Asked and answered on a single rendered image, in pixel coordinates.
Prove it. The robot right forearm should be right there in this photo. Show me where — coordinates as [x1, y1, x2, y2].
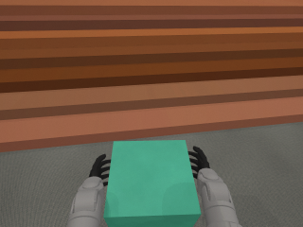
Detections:
[197, 167, 242, 227]

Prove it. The left robot hand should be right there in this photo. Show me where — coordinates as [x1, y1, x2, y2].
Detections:
[88, 154, 111, 186]

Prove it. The robot left forearm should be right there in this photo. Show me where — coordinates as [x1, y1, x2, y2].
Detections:
[66, 176, 105, 227]

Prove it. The right robot hand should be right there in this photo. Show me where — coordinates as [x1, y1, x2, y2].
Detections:
[187, 146, 210, 179]

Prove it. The carton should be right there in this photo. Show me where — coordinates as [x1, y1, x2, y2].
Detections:
[103, 140, 202, 227]

